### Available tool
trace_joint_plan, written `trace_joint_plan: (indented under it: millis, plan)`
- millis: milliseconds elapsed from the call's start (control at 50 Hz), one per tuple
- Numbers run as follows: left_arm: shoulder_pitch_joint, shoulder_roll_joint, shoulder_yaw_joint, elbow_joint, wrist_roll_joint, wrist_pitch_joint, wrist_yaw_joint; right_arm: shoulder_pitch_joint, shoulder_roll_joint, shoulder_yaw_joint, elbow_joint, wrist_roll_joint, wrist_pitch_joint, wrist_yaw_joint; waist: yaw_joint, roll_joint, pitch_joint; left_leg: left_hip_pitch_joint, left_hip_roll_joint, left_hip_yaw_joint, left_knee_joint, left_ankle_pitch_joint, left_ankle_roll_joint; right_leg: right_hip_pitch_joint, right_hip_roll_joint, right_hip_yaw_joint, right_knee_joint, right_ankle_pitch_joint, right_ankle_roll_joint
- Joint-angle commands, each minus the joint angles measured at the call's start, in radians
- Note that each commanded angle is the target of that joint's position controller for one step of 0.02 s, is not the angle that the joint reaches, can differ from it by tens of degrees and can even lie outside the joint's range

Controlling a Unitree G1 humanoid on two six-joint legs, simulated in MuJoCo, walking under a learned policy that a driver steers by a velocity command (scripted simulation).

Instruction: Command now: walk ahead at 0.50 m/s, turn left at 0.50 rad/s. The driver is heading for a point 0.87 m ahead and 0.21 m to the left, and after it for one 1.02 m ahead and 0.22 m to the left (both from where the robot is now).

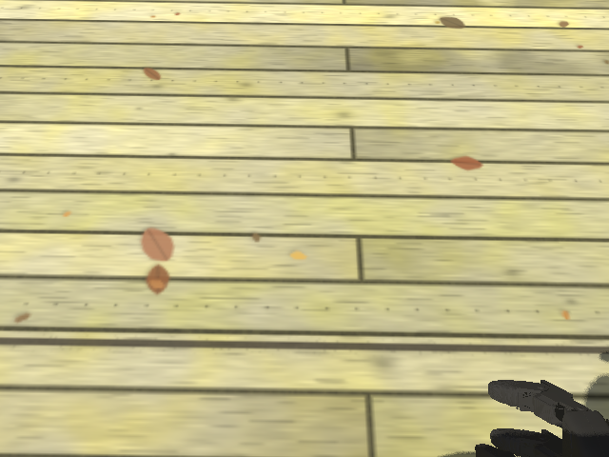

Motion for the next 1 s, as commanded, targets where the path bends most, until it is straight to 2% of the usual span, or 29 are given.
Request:
trace_joint_plan:
  millis: [20,40,60,80,100,120,160,180,240,300,360,400,440,460,480,500,520,540,560,580,600,620,660,740,840,920,960,980,1000]
  plan:
    - [0.037,0.104,0.005,-0.092,0.042,-0.042,-0.020,0.435,-0.280,-0.099,0.041,0.015,0.007,-0.016,-0.205,0.194,-0.268,0.896,0.177,-0.389,-0.035,0.083,0.224,-0.587,-0.051,0.019,0.717,0.498,-0.009]
    - [0.024,0.094,-0.008,-0.126,0.009,-0.087,-0.055,0.503,-0.270,-0.091,0.033,0.004,-0.007,-0.021,-0.204,0.284,-0.442,1.082,0.361,-0.934,-0.312,-0.191,0.391,-0.832,0.082,0.233,0.929,-0.030,-0.003]
    - [-0.106,0.196,0.031,-0.145,-0.037,-0.106,-0.061,0.477,-0.209,-0.078,0.036,-0.023,-0.023,-0.026,-0.228,0.170,-0.283,1.002,0.322,-0.843,-0.352,-0.254,0.318,-0.955,0.017,0.286,0.904,0.042,-0.032]
    - [-0.211,0.175,0.028,-0.201,-0.030,-0.102,-0.047,0.357,-0.189,-0.070,0.014,-0.027,-0.035,-0.027,-0.179,0.105,-0.144,0.812,0.284,-0.700,-0.359,-0.157,0.256,-0.949,-0.022,0.268,0.818,0.142,-0.048]
    - [-0.230,0.152,0.031,-0.206,-0.004,-0.089,-0.029,0.279,-0.168,-0.061,-0.008,-0.021,-0.042,-0.020,-0.120,0.001,-0.073,0.625,0.242,-0.573,-0.362,0.018,0.218,-0.858,-0.056,0.254,0.720,0.195,-0.039]
    - [-0.222,0.147,0.036,-0.214,0.014,-0.073,-0.016,0.231,-0.160,-0.060,-0.010,-0.024,-0.043,-0.018,-0.076,-0.033,-0.065,0.492,0.200,-0.482,-0.377,0.165,0.188,-0.743,-0.077,0.247,0.656,0.229,-0.026]
    - [-0.190,0.121,0.040,-0.229,0.022,-0.042,-0.016,0.223,-0.134,-0.052,-0.012,-0.016,-0.041,-0.018,-0.034,-0.002,-0.069,0.371,0.147,-0.391,-0.389,0.267,0.171,-0.648,-0.084,0.225,0.584,0.265,0.007]
    - [-0.203,0.107,0.038,-0.242,0.025,-0.033,-0.015,0.233,-0.134,-0.051,-0.007,-0.012,-0.040,-0.025,-0.028,0.014,-0.072,0.336,0.135,-0.352,-0.389,0.312,0.171,-0.639,-0.078,0.210,0.542,0.297,0.024]
    - [-0.357,0.075,0.023,-0.304,0.019,-0.020,-0.012,0.317,-0.157,-0.060,0.022,-0.002,-0.045,-0.038,-0.078,0.033,-0.041,0.306,0.104,-0.317,-0.380,0.283,0.155,-0.638,-0.041,0.189,0.302,0.464,0.048]
    - [-0.478,0.073,0.025,-0.348,0.011,-0.021,-0.020,0.376,-0.203,-0.076,0.053,0.004,-0.034,-0.041,-0.101,0.068,-0.032,0.249,0.074,-0.330,-0.355,0.147,0.100,-0.515,0.023,0.179,0.115,0.608,0.041]
    - [-0.541,0.094,0.024,-0.384,0.002,-0.038,-0.037,0.408,-0.176,-0.071,0.061,0.005,-0.023,-0.047,-0.130,0.089,-0.011,0.314,0.091,-0.403,-0.336,0.035,0.093,-0.507,0.036,0.207,0.034,0.581,0.038]
    - [-0.544,0.123,0.036,-0.398,-0.010,-0.054,-0.039,0.414,-0.176,-0.076,0.059,0.008,-0.017,-0.055,-0.124,0.103,-0.007,0.398,0.107,-0.471,-0.276,0.019,0.090,-0.505,0.041,0.222,-0.041,0.496,0.022]
    - [-0.446,0.138,0.045,-0.379,-0.010,-0.069,-0.041,0.382,-0.169,-0.078,0.044,0.008,-0.012,-0.057,-0.072,0.123,-0.047,0.416,0.093,-0.491,-0.179,0.084,0.073,-0.373,0.040,0.205,-0.099,0.467,-0.019]
    - [-0.332,0.160,0.058,-0.361,0.003,-0.075,-0.039,0.353,-0.135,-0.069,0.031,0.005,-0.015,-0.055,-0.017,0.115,-0.119,0.357,0.051,-0.452,-0.045,0.140,0.042,-0.185,-0.011,0.231,-0.085,0.477,-0.058]
    - [-0.153,0.244,0.080,-0.348,0.021,-0.073,-0.028,0.355,-0.080,-0.047,-0.001,-0.016,-0.022,-0.047,0.049,-0.008,-0.274,0.211,-0.010,-0.357,0.255,-0.047,-0.003,0.112,-0.204,0.421,-0.065,0.464,-0.124]
    - [-0.081,0.288,0.088,-0.317,0.035,-0.065,-0.033,0.523,-0.061,-0.037,-0.007,0.021,-0.025,-0.050,-0.024,-0.338,-0.379,-0.113,-0.114,-0.256,0.524,-0.489,-0.062,0.369,-0.425,0.890,-0.158,0.263,-0.295]
    - [-0.115,0.194,0.068,-0.334,0.006,-0.060,-0.037,0.532,-0.163,-0.053,0.026,0.027,-0.020,-0.052,-0.019,-0.244,-0.300,-0.219,-0.020,-0.260,0.660,-0.439,-0.073,0.299,-0.441,0.944,-0.188,0.094,-0.289]
    - [-0.157,0.127,0.049,-0.347,-0.002,-0.053,-0.035,0.420,-0.208,-0.065,0.014,0.012,-0.009,-0.050,0.007,-0.138,-0.177,-0.235,0.012,-0.237,0.693,-0.333,-0.083,0.171,-0.388,0.775,-0.196,0.136,-0.245]
    - [-0.200,0.114,0.038,-0.351,0.007,-0.047,-0.037,0.355,-0.198,-0.067,0.002,-0.005,-0.003,-0.052,-0.007,-0.060,-0.104,-0.201,0.041,-0.211,0.674,-0.263,-0.088,0.043,-0.337,0.646,-0.215,0.268,-0.218]
    - [-0.221,0.103,0.035,-0.341,0.014,-0.044,-0.040,0.316,-0.185,-0.070,-0.014,-0.015,-0.004,-0.050,-0.025,-0.053,-0.059,-0.182,0.063,-0.209,0.633,-0.219,-0.088,-0.040,-0.295,0.561,-0.234,0.383,-0.205]
    - [-0.227,0.091,0.029,-0.332,0.020,-0.045,-0.043,0.313,-0.169,-0.071,-0.017,-0.009,-0.001,-0.044,-0.045,-0.069,-0.042,-0.143,0.082,-0.202,0.599,-0.201,-0.084,-0.090,-0.253,0.472,-0.254,0.463,-0.185]
    - [-0.218,0.107,0.037,-0.319,0.024,-0.049,-0.041,0.311,-0.150,-0.067,-0.021,0.001,0.000,-0.042,-0.049,-0.086,-0.033,-0.135,0.091,-0.169,0.584,-0.186,-0.089,-0.102,-0.241,0.427,-0.284,0.479,-0.177]
    - [-0.203,0.116,0.041,-0.288,0.013,-0.056,-0.042,0.297,-0.125,-0.062,-0.023,0.002,0.005,-0.042,-0.055,-0.093,-0.022,-0.151,0.104,-0.154,0.550,-0.161,-0.097,-0.111,-0.232,0.356,-0.309,0.561,-0.180]
    - [-0.160,0.153,0.048,-0.235,0.011,-0.053,-0.040,0.208,-0.106,-0.048,-0.042,-0.005,0.002,-0.041,-0.040,-0.076,-0.011,-0.185,0.106,-0.154,0.381,-0.044,-0.115,-0.088,-0.229,0.252,-0.333,0.692,-0.190]
    - [-0.105,0.196,0.045,-0.188,-0.010,-0.033,-0.036,0.036,-0.085,-0.024,-0.079,-0.005,-0.021,-0.011,0.012,-0.075,0.032,-0.099,0.093,-0.058,0.081,0.112,-0.109,-0.073,-0.207,0.159,-0.338,0.657,-0.174]
    - [-0.039,0.231,0.045,-0.150,-0.023,-0.009,-0.039,-0.058,-0.100,-0.022,-0.124,0.000,-0.030,0.011,0.028,-0.095,0.061,-0.068,0.063,-0.010,-0.044,0.007,-0.076,0.022,-0.257,0.172,-0.298,0.715,-0.171]
    - [-0.050,0.258,0.049,-0.143,-0.032,0.001,-0.034,0.000,-0.135,-0.036,-0.118,-0.008,-0.031,0.013,-0.029,-0.126,0.022,0.066,0.017,0.022,-0.107,-0.054,-0.034,0.045,-0.259,0.149,-0.200,0.957,-0.152]
    - [-0.064,0.263,0.047,-0.140,-0.037,0.005,-0.030,0.117,-0.166,-0.054,-0.085,-0.015,-0.031,0.009,-0.102,-0.122,-0.046,0.247,-0.016,0.046,-0.171,0.001,-0.004,0.020,-0.231,0.108,-0.073,1.095,-0.130]
    - [-0.064,0.246,0.038,-0.146,-0.030,0.003,-0.024,0.273,-0.223,-0.081,-0.039,-0.021,-0.027,-0.002,-0.171,-0.105,-0.144,0.510,0.004,0.009,-0.157,0.056,0.031,-0.105,-0.191,0.072,0.113,1.062,-0.099]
